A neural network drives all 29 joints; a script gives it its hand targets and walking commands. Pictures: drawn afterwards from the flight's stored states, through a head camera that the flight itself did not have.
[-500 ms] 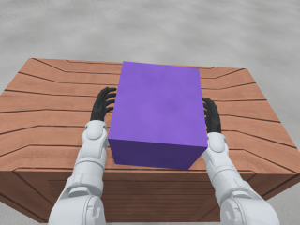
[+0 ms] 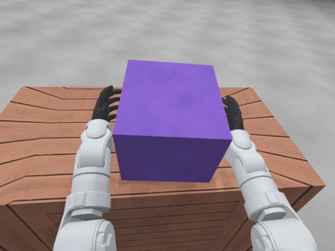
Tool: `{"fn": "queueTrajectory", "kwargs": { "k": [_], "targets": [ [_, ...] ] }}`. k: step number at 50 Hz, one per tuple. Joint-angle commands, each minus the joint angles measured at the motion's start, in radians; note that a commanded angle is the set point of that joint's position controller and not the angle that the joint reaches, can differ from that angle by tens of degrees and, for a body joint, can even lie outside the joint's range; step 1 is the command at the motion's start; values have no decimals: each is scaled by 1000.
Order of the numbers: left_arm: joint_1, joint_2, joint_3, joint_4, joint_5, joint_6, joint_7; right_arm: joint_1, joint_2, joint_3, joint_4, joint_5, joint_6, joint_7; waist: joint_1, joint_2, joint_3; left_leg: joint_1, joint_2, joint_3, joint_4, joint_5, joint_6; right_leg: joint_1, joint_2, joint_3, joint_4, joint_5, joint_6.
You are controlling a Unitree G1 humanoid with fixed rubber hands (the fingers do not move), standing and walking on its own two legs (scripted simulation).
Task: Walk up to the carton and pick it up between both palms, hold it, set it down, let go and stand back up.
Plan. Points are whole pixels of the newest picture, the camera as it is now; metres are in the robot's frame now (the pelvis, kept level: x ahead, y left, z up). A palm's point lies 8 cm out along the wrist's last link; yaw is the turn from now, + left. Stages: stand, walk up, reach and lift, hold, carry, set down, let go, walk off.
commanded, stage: reach and lift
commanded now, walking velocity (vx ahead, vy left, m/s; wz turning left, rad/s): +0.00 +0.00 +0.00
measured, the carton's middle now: (168, 121) +0.41 +0.00 +0.13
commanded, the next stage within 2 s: hold in 1.10 s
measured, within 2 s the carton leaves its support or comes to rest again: neither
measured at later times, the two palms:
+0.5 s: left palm (101, 114) +0.38 +0.15 +0.18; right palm (236, 122) +0.36 -0.16 +0.16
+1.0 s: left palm (101, 111) +0.37 +0.15 +0.19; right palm (240, 118) +0.36 -0.16 +0.18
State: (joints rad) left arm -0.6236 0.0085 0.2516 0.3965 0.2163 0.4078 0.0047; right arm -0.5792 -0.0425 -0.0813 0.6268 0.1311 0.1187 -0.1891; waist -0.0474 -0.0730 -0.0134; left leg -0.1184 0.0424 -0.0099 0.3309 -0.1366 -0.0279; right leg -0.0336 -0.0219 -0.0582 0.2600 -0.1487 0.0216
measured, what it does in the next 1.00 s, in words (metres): stands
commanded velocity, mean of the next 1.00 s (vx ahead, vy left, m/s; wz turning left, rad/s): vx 0.00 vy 0.00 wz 0.00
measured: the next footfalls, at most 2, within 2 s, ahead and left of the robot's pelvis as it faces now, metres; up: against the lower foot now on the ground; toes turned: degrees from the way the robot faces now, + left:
none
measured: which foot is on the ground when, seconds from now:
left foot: down 0.00-1.00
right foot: down 0.00-1.00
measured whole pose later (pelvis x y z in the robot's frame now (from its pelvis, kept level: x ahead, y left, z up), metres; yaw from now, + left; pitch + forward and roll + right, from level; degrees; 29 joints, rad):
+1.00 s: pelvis +0.00 +0.00 +0.00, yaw +0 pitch -6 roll -1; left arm -0.65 0.01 0.28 0.26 0.22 0.62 0.01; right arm -0.67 -0.11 0.00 0.56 0.23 0.32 -0.21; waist -0.08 -0.04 -0.02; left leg -0.11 0.04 -0.02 0.35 -0.15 -0.02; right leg -0.03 -0.02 -0.04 0.28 -0.15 0.02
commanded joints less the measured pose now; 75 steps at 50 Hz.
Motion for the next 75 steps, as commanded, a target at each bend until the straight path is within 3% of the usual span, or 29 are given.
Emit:
{"fn": "queueTrajectory", "kwargs": {
  "k": [1, 6, 10, 13, 14, 16, 18, 19, 20, 22, 23, 28, 31, 34, 43, 45, 47, 50, 52, 56, 59, 62, 65, 66, 67, 69, 70, 71, 75],
  "targets": [
    [-556, -616, -368, -50, -36, 30, -166, -866, 509, 316, -294, -9, -41, 146, 20, 83, -354, 166, -74, 53, -45, 148, -4, 2, 64, -10, -28, 38, 7],
    [-637, -658, -443, -128, -86, 30, -147, -949, 531, 336, -360, 20, -54, 158, 3, 76, -465, 224, -74, 41, -1, 263, -15, 6, 84, -24, -13, 102, 6],
    [-635, -649, -426, -62, -83, 45, -142, -964, 536, 326, -345, 9, -32, 154, -6, 49, -413, 196, -77, 48, -21, 167, -2, -22, 72, -19, -20, 56, 18],
    [-671, -652, -443, -77, -103, 55, -137, -1025, 553, 339, -370, 14, -25, 156, 6, 39, -450, 175, -83, 45, -26, 104, 12, -29, 72, -12, -15, 23, 18],
    [-682, -649, -448, -82, -116, 53, -136, -1014, 559, 338, -369, 21, -24, 153, -10, 49, -470, 180, -80, 43, -26, 104, 10, -25, 67, -16, -11, 36, 18],
    [-690, -654, -442, -53, -104, 64, -136, -1021, 550, 329, -328, 17, -7, 152, -6, 66, -435, 163, -80, 46, -36, 81, 13, -49, 65, -8, -21, 4, 17],
    [-672, -658, -442, -62, -97, 76, -136, -1012, 548, 327, -308, 29, 0, 148, -15, 92, -441, 179, -80, 42, -27, 123, 7, -34, 67, -11, -16, 37, 15],
    [-661, -644, -441, -80, -104, 83, -137, -1002, 542, 330, -320, 46, 4, 144, -20, 75, -449, 187, -79, 41, -19, 160, 4, -22, 77, -22, -18, 66, 16],
    [-671, -649, -439, -91, -103, 82, -138, -1016, 549, 342, -317, 55, 9, 141, -10, 87, -453, 189, -79, 39, -14, 168, 6, -15, 75, -11, -19, 69, 17],
    [-673, -648, -432, -81, -105, 87, -136, -1013, 543, 333, -302, 68, 23, 137, -21, 70, -450, 198, -80, 41, -15, 158, 2, -15, 80, -12, -18, 73, 20],
    [-688, -655, -442, -106, -99, 87, -136, -1000, 548, 343, -285, 67, 28, 138, -22, 93, -451, 203, -82, 41, -15, 150, 1, -27, 73, -6, -19, 59, 16],
    [-699, -655, -464, -169, -107, 97, -136, -974, 556, 361, -333, 97, 42, 127, -38, 124, -491, 237, -85, 33, 14, 257, -18, 16, 79, -8, -12, 180, 23],
    [-668, -643, -475, -202, -108, 112, -137, -959, 550, 389, -361, 126, 62, 118, -47, 114, -479, 244, -90, 23, 32, 315, -16, 35, 87, -10, -5, 229, 21],
    [-662, -645, -497, -266, -126, 115, -137, -955, 551, 417, -405, 152, 66, 112, -50, 112, -488, 255, -90, 18, 43, 351, -24, 47, 94, -14, 0, 268, 27],
    [-630, -617, -481, -246, -130, 151, -137, -978, 551, 457, -492, 173, 107, 97, -39, 56, -448, 222, -92, 11, 42, 309, -4, 41, 90, -6, 5, 287, 39],
    [-634, -605, -461, -239, -132, 158, -139, -1004, 558, 472, -512, 186, 117, 89, -25, 51, -463, 217, -95, 16, 39, 292, 2, 45, 92, -1, 7, 293, 45],
    [-657, -602, -452, -221, -128, 162, -143, -996, 559, 455, -473, 184, 132, 88, -28, 49, -436, 203, -94, 19, 22, 241, 4, 19, 91, 1, 0, 230, 46],
    [-720, -630, -491, -284, -156, 154, -138, -1014, 586, 467, -499, 190, 136, 92, -25, 65, -503, 218, -94, 18, 32, 257, -7, 20, 96, 4, 1, 217, 41],
    [-739, -627, -501, -276, -154, 161, -134, -1001, 561, 432, -445, 196, 151, 97, -42, 109, -486, 225, -87, 13, 23, 251, -18, -2, 98, -3, -10, 158, 32],
    [-752, -629, -454, -198, -127, 182, -136, -1004, 545, 377, -357, 166, 167, 110, -36, 111, -405, 165, -81, 20, -25, 100, -4, -32, 86, 2, -29, 23, 27],
    [-779, -635, -436, -147, -123, 191, -145, -1037, 564, 334, -305, 139, 172, 119, -51, 112, -351, 128, -85, 26, -51, 12, 7, -43, 72, 1, -40, -54, 23],
    [-791, -664, -451, -164, -134, 188, -143, -1098, 574, 347, -354, 143, 159, 127, -36, 106, -436, 144, -82, 23, -37, 54, 4, -13, 79, -1, -28, -1, 20],
    [-779, -658, -447, -159, -135, 191, -138, -1103, 568, 347, -359, 155, 161, 120, -45, 121, -454, 170, -83, 25, -22, 126, -3, -5, 89, -3, -29, 50, 23],
    [-777, -653, -445, -167, -133, 194, -137, -1078, 558, 341, -345, 158, 166, 118, -58, 100, -454, 186, -82, 23, -20, 137, -4, -2, 91, -7, -33, 55, 21],
    [-759, -651, -427, -158, -128, 196, -136, -1102, 561, 370, -381, 168, 165, 117, -24, 92, -474, 185, -90, 25, -12, 154, 4, 4, 95, 3, -22, 83, 23],
    [-745, -642, -412, -156, -128, 196, -136, -1094, 576, 391, -387, 172, 172, 111, -18, 52, -472, 166, -94, 21, -7, 163, 9, 32, 96, 3, -18, 96, 30],
    [-744, -634, -419, -184, -131, 196, -136, -1078, 567, 385, -388, 177, 174, 110, -33, 51, -467, 186, -90, 14, -10, 182, 6, 27, 100, -3, -19, 102, 30],
    [-725, -631, -423, -190, -130, 199, -134, -1076, 567, 404, -402, 201, 176, 109, -18, 74, -474, 195, -91, 22, -1, 213, 3, 23, 100, 6, -16, 134, 31],
    [-751, -651, -508, -308, -176, 205, -119, -1067, 566, 450, -493, 241, 187, 98, -46, 101, -557, 252, -85, 4, 43, 330, -22, 25, 111, -1, 2, 214, 33]
  ]
}}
